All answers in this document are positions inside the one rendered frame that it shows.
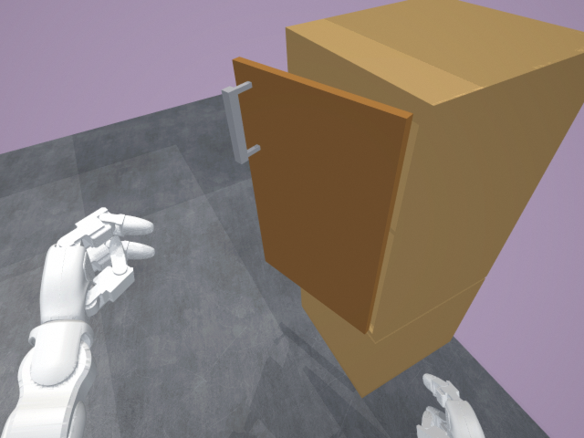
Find right robot hand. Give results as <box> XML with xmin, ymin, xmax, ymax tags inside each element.
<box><xmin>416</xmin><ymin>373</ymin><xmax>485</xmax><ymax>438</ymax></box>

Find left robot hand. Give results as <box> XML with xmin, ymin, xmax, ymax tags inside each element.
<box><xmin>40</xmin><ymin>207</ymin><xmax>155</xmax><ymax>325</ymax></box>

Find cupboard door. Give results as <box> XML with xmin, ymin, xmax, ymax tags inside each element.
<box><xmin>232</xmin><ymin>57</ymin><xmax>413</xmax><ymax>334</ymax></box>

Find left robot forearm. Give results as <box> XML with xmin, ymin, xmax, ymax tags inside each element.
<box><xmin>1</xmin><ymin>319</ymin><xmax>97</xmax><ymax>438</ymax></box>

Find handle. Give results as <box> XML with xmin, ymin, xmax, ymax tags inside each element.
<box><xmin>221</xmin><ymin>81</ymin><xmax>261</xmax><ymax>164</ymax></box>

